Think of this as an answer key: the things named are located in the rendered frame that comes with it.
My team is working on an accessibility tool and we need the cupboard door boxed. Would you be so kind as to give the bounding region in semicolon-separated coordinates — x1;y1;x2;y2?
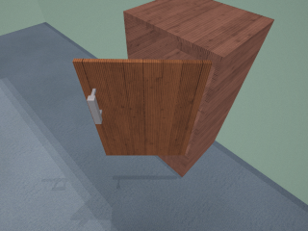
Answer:
72;58;213;156

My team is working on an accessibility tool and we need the handle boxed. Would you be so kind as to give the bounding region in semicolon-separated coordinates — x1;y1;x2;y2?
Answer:
87;89;103;124

